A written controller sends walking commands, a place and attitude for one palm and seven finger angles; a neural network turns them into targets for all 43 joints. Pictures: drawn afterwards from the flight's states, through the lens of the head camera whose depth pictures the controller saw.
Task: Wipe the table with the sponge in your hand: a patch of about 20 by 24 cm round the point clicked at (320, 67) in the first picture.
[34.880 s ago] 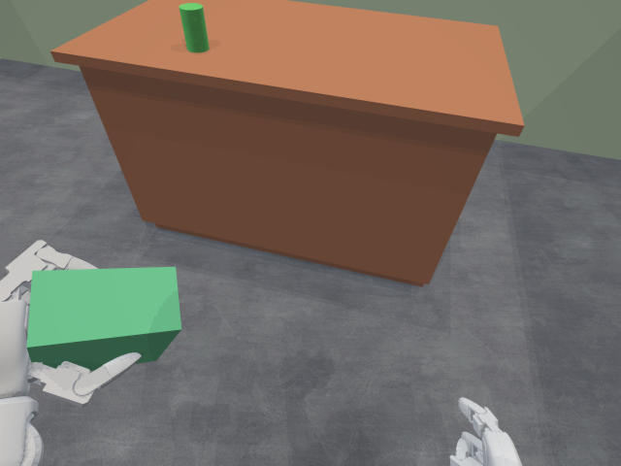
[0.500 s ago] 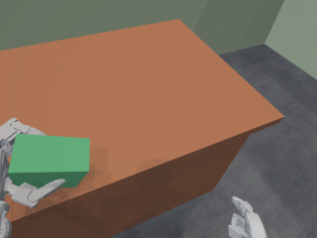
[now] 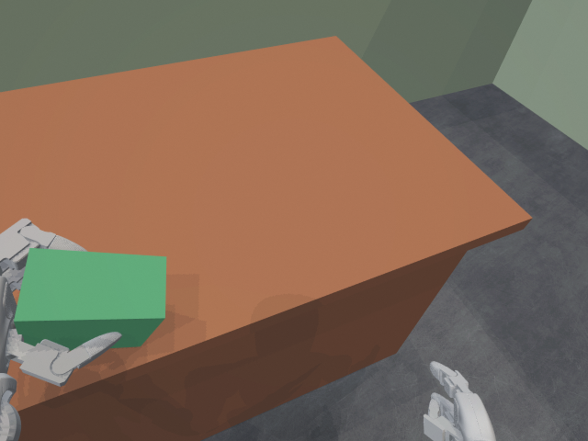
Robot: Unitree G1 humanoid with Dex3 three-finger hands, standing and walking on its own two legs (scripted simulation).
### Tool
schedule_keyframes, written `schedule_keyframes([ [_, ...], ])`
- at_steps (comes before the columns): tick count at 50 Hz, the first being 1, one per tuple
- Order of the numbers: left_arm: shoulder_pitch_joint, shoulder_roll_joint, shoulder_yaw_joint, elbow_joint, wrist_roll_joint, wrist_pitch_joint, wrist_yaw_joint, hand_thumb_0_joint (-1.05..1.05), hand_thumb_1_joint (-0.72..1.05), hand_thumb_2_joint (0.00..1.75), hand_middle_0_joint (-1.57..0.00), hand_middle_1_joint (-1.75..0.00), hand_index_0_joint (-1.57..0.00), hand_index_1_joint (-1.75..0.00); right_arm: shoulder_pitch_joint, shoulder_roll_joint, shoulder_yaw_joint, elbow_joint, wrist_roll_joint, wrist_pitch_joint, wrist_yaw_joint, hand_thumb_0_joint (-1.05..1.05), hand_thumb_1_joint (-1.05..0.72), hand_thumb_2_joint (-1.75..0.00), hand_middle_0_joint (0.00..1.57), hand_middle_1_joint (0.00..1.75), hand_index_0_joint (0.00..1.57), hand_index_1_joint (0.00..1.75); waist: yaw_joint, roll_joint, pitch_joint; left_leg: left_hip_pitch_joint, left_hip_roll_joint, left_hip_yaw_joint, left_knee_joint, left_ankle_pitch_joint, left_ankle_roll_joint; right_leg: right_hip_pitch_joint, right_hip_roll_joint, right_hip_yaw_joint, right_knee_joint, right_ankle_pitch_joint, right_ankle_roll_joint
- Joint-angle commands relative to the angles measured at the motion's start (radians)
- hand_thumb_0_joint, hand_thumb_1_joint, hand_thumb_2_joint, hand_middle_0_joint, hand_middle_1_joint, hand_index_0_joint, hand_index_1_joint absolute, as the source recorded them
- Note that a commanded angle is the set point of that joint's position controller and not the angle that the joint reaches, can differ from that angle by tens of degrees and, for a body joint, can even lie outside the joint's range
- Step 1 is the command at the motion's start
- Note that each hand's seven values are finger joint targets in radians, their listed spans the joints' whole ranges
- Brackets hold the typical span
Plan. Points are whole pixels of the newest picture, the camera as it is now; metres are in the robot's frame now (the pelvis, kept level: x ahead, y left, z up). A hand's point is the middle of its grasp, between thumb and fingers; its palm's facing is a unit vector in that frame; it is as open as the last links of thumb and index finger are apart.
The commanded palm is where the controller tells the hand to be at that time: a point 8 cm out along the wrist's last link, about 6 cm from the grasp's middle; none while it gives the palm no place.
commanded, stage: shuffle to correct the standing spot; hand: left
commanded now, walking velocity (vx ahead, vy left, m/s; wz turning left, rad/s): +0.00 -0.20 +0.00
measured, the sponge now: (113, 305) +0.23 +0.21 +0.13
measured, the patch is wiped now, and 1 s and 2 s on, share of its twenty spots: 0.00 0.00 0.00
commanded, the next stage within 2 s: come to a stop and stand still in 0.22 s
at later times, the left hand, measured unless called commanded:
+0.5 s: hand (7, 266) +0.24 +0.30 +0.18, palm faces +0.43 -0.79 -0.45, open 10.5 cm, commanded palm +0.15 +0.29 +0.18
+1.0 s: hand (8, 308) +0.21 +0.29 +0.15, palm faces +0.37 -0.86 -0.35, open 10.5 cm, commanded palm +0.15 +0.32 +0.18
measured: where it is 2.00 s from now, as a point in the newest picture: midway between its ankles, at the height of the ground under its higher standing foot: outside the picture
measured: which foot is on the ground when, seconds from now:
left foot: down 0.00-0.38, up 0.40-0.48, down 0.50-1.00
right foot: down 0.00-1.00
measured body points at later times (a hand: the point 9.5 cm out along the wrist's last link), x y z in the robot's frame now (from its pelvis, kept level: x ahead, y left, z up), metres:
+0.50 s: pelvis -0.01 +0.01 +0.00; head +0.03 +0.03 +0.45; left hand +0.21 +0.34 +0.20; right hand +0.16 -0.22 -0.08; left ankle +0.02 +0.12 -0.73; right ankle +0.02 -0.09 -0.73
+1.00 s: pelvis -0.02 +0.05 +0.01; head -0.01 +0.07 +0.46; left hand +0.18 +0.34 +0.17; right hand +0.15 -0.18 -0.06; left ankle +0.02 +0.12 -0.73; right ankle -0.01 -0.07 -0.73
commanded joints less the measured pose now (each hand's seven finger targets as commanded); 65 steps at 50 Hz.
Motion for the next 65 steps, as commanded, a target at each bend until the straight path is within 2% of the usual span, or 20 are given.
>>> schedule_keyframes([
  [1,-0.069,0.174,0.132,-0.245,-0.013,-0.076,0.027,0.00,0.10,1.30,-1.20,-1.60,-1.20,-1.60,-0.101,-0.108,-0.045,-0.151,0.004,-0.061,-0.010,0.00,-0.90,-0.90,0.20,0.30,0.20,0.30,-0.007,0.074,-0.157,0.037,0.029,0.026,-0.091,0.103,0.112,0.072,-0.110,0.062,-0.097,0.131,0.016],
  [15,-0.062,0.170,0.137,-0.213,-0.007,-0.070,0.026,0.00,0.10,1.30,-1.20,-1.60,-1.20,-1.60,-0.088,-0.107,-0.047,-0.154,-0.003,-0.053,-0.005,0.00,-0.90,-0.90,0.20,0.30,0.20,0.30,-0.001,0.007,-0.148,0.002,0.017,0.044,-0.054,0.060,0.106,0.068,-0.124,0.076,-0.119,0.097,0.008],
  [17,-0.056,0.162,0.131,-0.221,-0.010,-0.072,0.028,0.00,0.10,1.30,-1.20,-1.60,-1.20,-1.60,-0.092,-0.109,-0.042,-0.151,-0.002,-0.055,-0.008,0.00,-0.90,-0.90,0.20,0.30,0.20,0.30,-0.005,0.043,-0.160,0.023,0.012,0.040,-0.062,0.090,0.109,0.074,-0.122,0.071,-0.110,0.122,0.009],
  [18,-0.976,0.962,0.739,-0.313,0.139,-0.184,-0.013,0.00,0.10,1.30,-1.20,-1.60,-1.20,-1.60,0.140,-0.140,-0.112,-0.030,-0.059,-0.130,-0.032,0.00,-0.90,-0.90,0.20,0.30,0.20,0.30,0.077,-0.272,-0.094,-0.182,-0.050,0.238,0.168,0.149,0.099,0.172,-0.126,0.168,-0.222,0.299,0.040],
  [19,-0.533,0.363,0.297,0.161,0.059,-0.153,-0.069,0.00,0.10,1.30,-1.20,-1.60,-1.20,-1.60,0.025,-0.059,-0.080,-0.057,-0.042,-0.170,-0.027,0.00,-0.90,-0.90,0.20,0.30,0.20,0.30,0.042,-0.311,-0.173,-0.135,-0.178,0.181,0.242,0.023,0.101,0.163,-0.200,0.254,-0.154,0.542,-0.057],
  [20,-0.303,0.363,0.307,0.079,0.038,-0.172,-0.061,0.00,0.10,1.30,-1.20,-1.60,-1.20,-1.60,-0.010,-0.113,-0.087,-0.139,-0.023,-0.182,-0.014,0.00,-0.90,-0.90,0.20,0.30,0.20,0.30,0.088,-0.272,-0.097,-0.185,-0.125,0.173,0.289,-0.074,0.091,0.173,-0.265,0.318,-0.179,0.732,-0.031],
  [21,-0.207,0.186,0.150,0.131,0.022,-0.168,-0.061,0.00,0.10,1.30,-1.20,-1.60,-1.20,-1.60,-0.046,-0.101,-0.072,-0.147,0.001,-0.187,0.006,0.00,-0.90,-0.90,0.20,0.30,0.20,0.30,0.072,-0.065,-0.135,-0.119,-0.088,0.169,0.235,-0.066,0.108,0.204,-0.310,0.326,-0.113,0.737,-0.098],
  [24,-0.200,0.118,0.079,-0.137,0.007,-0.210,-0.053,0.00,0.10,1.30,-1.20,-1.60,-1.20,-1.60,-0.021,-0.117,-0.067,-0.118,-0.022,-0.189,0.027,0.00,-0.90,-0.90,0.20,0.30,0.20,0.30,0.030,0.092,-0.228,0.121,-0.088,0.173,-0.116,0.188,0.098,0.155,-0.171,0.144,-0.037,0.366,-0.022],
  [26,-0.107,0.070,0.048,-0.194,0.001,-0.209,-0.044,0.00,0.10,1.30,-1.20,-1.60,-1.20,-1.60,-0.058,-0.131,-0.068,-0.140,-0.008,-0.203,0.046,0.00,-0.90,-0.90,0.20,0.30,0.20,0.30,0.043,0.142,-0.245,0.231,0.098,-0.043,-0.197,0.387,0.175,0.009,-0.066,0.059,0.153,0.080,0.047],
  [27,-0.103,0.103,0.075,-0.211,0.019,-0.206,-0.044,0.00,0.10,1.30,-1.20,-1.60,-1.20,-1.60,-0.060,-0.139,-0.079,-0.151,-0.011,-0.198,0.051,0.00,-0.90,-0.90,0.20,0.30,0.20,0.30,0.049,0.087,-0.216,0.182,0.152,-0.078,-0.222,0.401,0.215,-0.015,-0.053,0.031,0.227,-0.081,0.061],
  [29,-0.146,0.167,0.139,-0.269,0.037,-0.211,-0.036,0.00,0.10,1.30,-1.20,-1.60,-1.20,-1.60,-0.077,-0.127,-0.075,-0.149,-0.029,-0.189,0.050,0.00,-0.90,-0.90,0.20,0.30,0.20,0.30,0.040,0.140,-0.159,0.082,0.159,-0.109,-0.265,0.319,0.221,-0.019,-0.074,0.032,0.244,-0.163,0.055],
  [33,-0.188,0.223,0.218,-0.243,0.050,-0.217,-0.004,0.00,0.10,1.30,-1.20,-1.60,-1.20,-1.60,-0.067,-0.125,-0.058,-0.160,-0.018,-0.175,0.031,0.00,-0.90,-0.90,0.20,0.30,0.20,0.30,0.034,0.104,-0.161,-0.022,0.069,0.023,-0.132,0.215,0.170,0.168,-0.088,0.009,-0.076,0.010,0.039],
  [35,-0.216,0.230,0.230,-0.208,0.042,-0.214,-0.001,0.00,0.10,1.30,-1.20,-1.60,-1.20,-1.60,-0.065,-0.118,-0.054,-0.160,-0.014,-0.168,0.020,0.00,-0.90,-0.90,0.20,0.30,0.20,0.30,0.017,0.063,-0.172,-0.047,0.001,0.069,-0.088,0.073,0.137,0.211,-0.127,0.088,-0.144,0.126,0.017],
  [36,-0.209,0.230,0.232,-0.187,0.039,-0.214,0.000,0.00,0.10,1.30,-1.20,-1.60,-1.20,-1.60,-0.069,-0.117,-0.046,-0.152,-0.017,-0.166,0.015,0.00,-0.90,-0.90,0.20,0.30,0.20,0.30,0.015,0.074,-0.158,-0.049,-0.019,0.070,-0.103,0.006,0.125,0.183,-0.145,0.108,-0.161,0.117,0.005],
  [38,-0.150,0.157,0.178,-0.141,0.022,-0.204,-0.011,0.00,0.10,1.30,-1.20,-1.60,-1.20,-1.60,-0.052,-0.123,-0.056,-0.154,-0.016,-0.167,0.010,0.00,-0.90,-0.90,0.20,0.30,0.20,0.30,0.011,-0.030,-0.141,0.053,-0.064,0.089,-0.043,-0.003,0.117,0.048,-0.177,0.204,-0.221,-0.002,-0.024],
  [42,-0.127,0.088,0.091,-0.106,0.035,-0.190,-0.016,0.00,0.10,1.30,-1.20,-1.60,-1.20,-1.60,-0.057,-0.127,-0.036,-0.136,-0.025,-0.165,0.000,0.00,-0.90,-0.90,0.20,0.30,0.20,0.30,0.014,0.054,-0.124,0.066,-0.007,0.044,-0.181,-0.017,0.135,0.042,-0.118,0.115,-0.185,-0.024,0.009],
  [47,-0.224,0.091,0.064,-0.095,0.064,-0.174,-0.010,0.00,0.10,1.30,-1.20,-1.60,-1.20,-1.60,-0.070,-0.132,-0.030,-0.133,-0.025,-0.165,-0.013,0.00,-0.90,-0.90,0.20,0.30,0.20,0.30,0.020,0.019,-0.112,0.019,0.016,0.018,-0.250,-0.016,0.141,0.121,-0.090,0.061,-0.148,0.056,0.033],
  [51,-0.261,0.160,0.118,-0.167,0.069,-0.178,0.000,0.00,0.10,1.30,-1.20,-1.60,-1.20,-1.60,-0.089,-0.129,-0.030,-0.144,-0.022,-0.166,-0.018,0.00,-0.90,-0.90,0.20,0.30,0.20,0.30,0.027,0.064,-0.126,0.037,0.002,0.033,-0.249,0.020,0.132,0.148,-0.093,0.060,-0.144,0.087,0.028],
  [58,-0.185,0.140,0.116,-0.191,0.060,-0.197,-0.002,0.00,0.10,1.30,-1.20,-1.60,-1.20,-1.60,-0.072,-0.125,-0.036,-0.153,-0.025,-0.168,-0.011,0.00,-0.90,-0.90,0.20,0.30,0.20,0.30,0.028,0.099,-0.159,0.051,-0.002,0.035,-0.234,0.097,0.120,0.188,-0.095,0.047,-0.138,0.138,0.021],
  [65,-0.150,0.119,0.101,-0.121,0.056,-0.184,-0.011,0.00,0.10,1.30,-1.20,-1.60,-1.20,-1.60,-0.055,-0.132,-0.043,-0.145,-0.022,-0.151,-0.008,0.00,-0.90,-0.90,0.20,0.30,0.20,0.30,0.024,0.048,-0.145,0.072,0.011,0.032,-0.236,0.180,0.093,0.167,-0.092,0.036,-0.141,0.142,0.028],
])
